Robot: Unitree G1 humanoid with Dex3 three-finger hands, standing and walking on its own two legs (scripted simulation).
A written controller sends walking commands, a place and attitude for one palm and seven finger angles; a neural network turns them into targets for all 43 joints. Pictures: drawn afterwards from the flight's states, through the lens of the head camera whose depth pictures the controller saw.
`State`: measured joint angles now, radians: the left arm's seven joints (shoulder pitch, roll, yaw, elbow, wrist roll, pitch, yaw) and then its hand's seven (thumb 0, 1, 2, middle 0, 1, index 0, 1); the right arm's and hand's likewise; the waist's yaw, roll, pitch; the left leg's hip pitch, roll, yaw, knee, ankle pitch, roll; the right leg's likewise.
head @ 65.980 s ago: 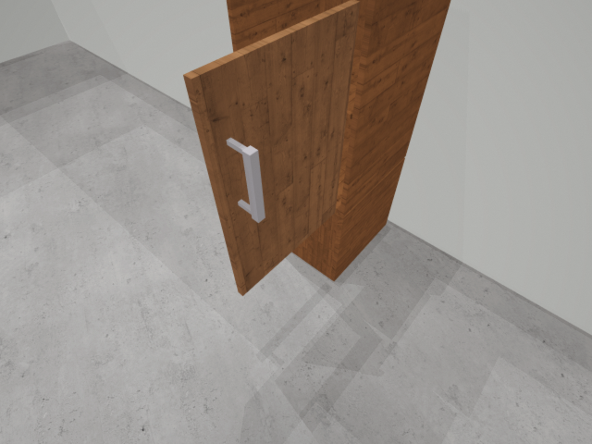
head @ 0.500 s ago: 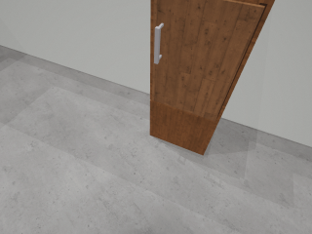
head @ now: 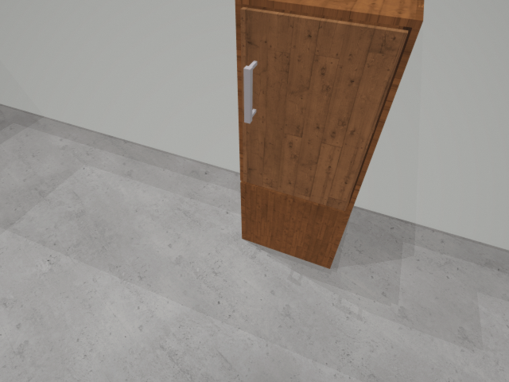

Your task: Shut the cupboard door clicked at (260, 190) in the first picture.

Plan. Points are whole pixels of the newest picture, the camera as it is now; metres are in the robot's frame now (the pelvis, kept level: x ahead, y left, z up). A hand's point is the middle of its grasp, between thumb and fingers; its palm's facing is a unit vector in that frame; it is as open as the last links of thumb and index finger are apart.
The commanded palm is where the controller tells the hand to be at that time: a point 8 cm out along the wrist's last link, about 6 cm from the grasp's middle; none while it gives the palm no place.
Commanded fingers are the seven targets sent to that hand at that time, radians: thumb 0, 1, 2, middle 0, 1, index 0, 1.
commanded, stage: let the arm hang, fingers relaxed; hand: left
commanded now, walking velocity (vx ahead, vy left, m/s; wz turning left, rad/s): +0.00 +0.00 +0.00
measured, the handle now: (251, 93) +0.84 +0.05 +0.04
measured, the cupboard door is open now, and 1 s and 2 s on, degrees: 0 0 0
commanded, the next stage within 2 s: look to check the result in 0.06 s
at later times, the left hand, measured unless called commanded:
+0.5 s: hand out of the picture -0.02 +0.17 -0.17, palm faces +0.03 -0.98 -0.20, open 7.4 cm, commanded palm none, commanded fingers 0.00 0.90 0.90 -0.20 -0.30 -0.20 -0.30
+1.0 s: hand out of the picture +0.03 +0.16 -0.17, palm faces +0.02 -0.97 -0.22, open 7.4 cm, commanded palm none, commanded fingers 0.00 0.90 0.90 -0.20 -0.30 -0.20 -0.30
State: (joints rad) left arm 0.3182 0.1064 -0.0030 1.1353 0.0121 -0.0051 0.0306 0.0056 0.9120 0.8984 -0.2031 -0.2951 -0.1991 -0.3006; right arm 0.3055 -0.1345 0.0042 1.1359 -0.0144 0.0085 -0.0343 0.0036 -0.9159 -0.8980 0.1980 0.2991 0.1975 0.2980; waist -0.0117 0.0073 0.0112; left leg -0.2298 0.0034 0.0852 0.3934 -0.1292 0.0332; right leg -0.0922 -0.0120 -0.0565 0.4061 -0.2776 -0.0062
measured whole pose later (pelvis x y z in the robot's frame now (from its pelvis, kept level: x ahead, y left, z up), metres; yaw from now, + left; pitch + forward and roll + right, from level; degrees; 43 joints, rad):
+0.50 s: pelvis +0.01 -0.01 +0.00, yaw +0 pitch -2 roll +0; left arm 0.32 0.15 0.00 1.16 0.01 0.00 0.03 0.01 0.91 0.90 -0.20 -0.30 -0.20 -0.30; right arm 0.27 -0.16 0.00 1.14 -0.01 0.01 -0.03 0.00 -0.91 -0.90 0.20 0.30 0.20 0.30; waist -0.01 0.02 0.05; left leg -0.22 0.01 0.08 0.39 -0.14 0.02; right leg -0.07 0.00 -0.06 0.38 -0.28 -0.02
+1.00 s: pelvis +0.03 -0.02 +0.00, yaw +0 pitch -2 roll +0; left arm 0.26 0.18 0.00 1.14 0.01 -0.01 0.03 0.01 0.91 0.90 -0.20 -0.30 -0.20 -0.30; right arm 0.22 -0.20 0.01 1.13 -0.01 0.00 -0.03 0.00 -0.91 -0.90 0.20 0.30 0.20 0.30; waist -0.01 0.01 0.04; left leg -0.19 0.03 0.07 0.38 -0.16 0.00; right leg -0.03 0.02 -0.07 0.34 -0.28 -0.03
